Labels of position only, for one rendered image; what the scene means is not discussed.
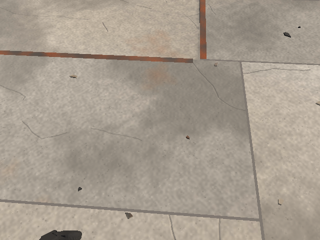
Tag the left robot hand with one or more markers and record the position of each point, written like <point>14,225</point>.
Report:
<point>62,235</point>

